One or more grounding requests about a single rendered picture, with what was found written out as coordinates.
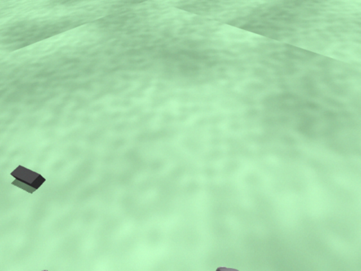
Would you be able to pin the carton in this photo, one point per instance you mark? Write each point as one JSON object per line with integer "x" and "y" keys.
{"x": 28, "y": 177}

